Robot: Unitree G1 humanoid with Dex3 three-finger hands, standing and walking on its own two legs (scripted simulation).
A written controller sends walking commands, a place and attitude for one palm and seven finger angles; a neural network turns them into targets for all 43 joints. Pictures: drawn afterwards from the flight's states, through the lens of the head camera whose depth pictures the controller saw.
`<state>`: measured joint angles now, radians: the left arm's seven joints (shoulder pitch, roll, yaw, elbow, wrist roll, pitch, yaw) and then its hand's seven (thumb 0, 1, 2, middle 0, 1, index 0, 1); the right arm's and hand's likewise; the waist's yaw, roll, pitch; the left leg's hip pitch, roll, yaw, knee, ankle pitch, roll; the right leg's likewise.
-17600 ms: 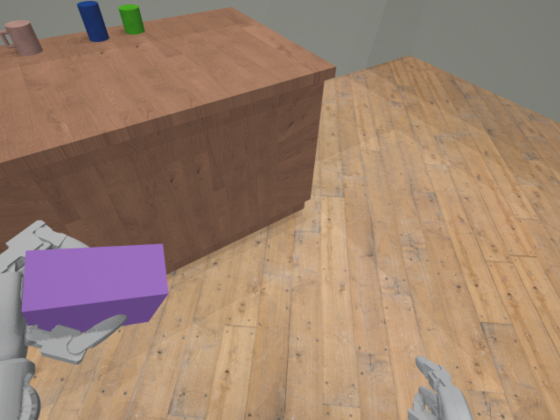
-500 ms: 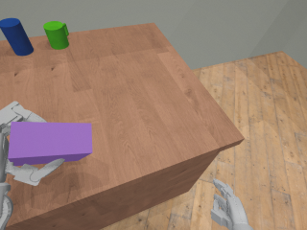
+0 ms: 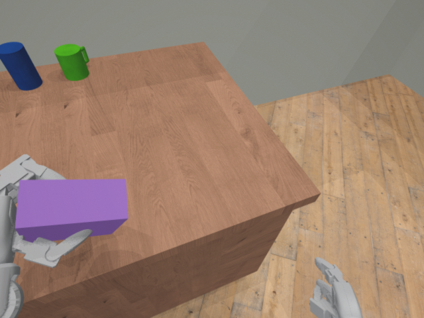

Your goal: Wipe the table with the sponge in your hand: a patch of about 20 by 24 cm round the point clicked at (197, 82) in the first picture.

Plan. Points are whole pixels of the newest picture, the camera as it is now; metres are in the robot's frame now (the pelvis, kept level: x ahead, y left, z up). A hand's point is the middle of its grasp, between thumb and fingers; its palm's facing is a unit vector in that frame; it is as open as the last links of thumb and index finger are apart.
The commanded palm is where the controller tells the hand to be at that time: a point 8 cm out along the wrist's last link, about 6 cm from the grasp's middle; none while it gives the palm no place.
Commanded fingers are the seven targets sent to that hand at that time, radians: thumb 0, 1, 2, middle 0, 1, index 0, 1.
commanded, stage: come to a stop and stand still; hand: left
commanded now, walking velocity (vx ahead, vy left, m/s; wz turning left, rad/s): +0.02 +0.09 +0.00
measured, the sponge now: (89, 211) +0.24 +0.21 +0.13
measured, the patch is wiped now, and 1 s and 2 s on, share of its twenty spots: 0.00 0.00 0.00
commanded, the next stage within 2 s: look again from close up in 1.16 s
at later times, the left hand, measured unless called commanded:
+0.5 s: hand (67, 204) +0.24 +0.24 +0.14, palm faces +0.32 -0.84 -0.43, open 9.8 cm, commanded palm +0.18 +0.27 +0.17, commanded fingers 0.00 0.10 1.30 -1.20 -1.60 -1.20 -1.60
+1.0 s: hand (40, 218) +0.22 +0.26 +0.14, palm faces +0.42 -0.84 -0.34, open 9.8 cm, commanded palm +0.15 +0.29 +0.17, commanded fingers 0.00 0.10 1.30 -1.20 -1.60 -1.20 -1.60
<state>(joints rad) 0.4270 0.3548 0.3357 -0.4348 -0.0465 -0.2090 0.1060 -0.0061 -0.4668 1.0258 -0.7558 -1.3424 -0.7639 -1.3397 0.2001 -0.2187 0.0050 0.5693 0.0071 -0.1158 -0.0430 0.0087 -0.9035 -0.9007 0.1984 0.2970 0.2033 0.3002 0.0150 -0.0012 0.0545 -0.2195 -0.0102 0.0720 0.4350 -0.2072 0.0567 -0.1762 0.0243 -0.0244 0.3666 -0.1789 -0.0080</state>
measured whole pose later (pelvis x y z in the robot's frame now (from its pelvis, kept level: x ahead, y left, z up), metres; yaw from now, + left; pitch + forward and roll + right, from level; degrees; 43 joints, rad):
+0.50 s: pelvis +0.02 -0.01 -0.01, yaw +0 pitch +1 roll +0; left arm 0.45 0.38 0.34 -0.45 -0.02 -0.21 0.09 -0.01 -0.46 1.03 -0.75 -1.35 -0.76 -1.35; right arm 0.25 -0.25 0.03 0.58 -0.01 -0.15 -0.01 0.01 -0.90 -0.90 0.20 0.30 0.21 0.30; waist 0.01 -0.02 0.05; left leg -0.25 -0.02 0.08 0.48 -0.25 0.05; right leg -0.23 0.02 -0.01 0.47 -0.26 -0.01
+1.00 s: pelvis +0.00 +0.01 +0.00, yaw +1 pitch -1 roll -1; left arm 0.39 0.34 0.31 -0.41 -0.03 -0.13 0.13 -0.01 -0.47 1.03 -0.75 -1.35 -0.76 -1.34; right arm 0.18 -0.21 0.03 0.54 0.01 -0.10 -0.03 0.01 -0.90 -0.90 0.20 0.30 0.20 0.30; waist 0.04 -0.01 0.04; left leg -0.24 -0.03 0.07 0.49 -0.23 0.07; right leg -0.20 0.01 -0.03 0.44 -0.21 0.00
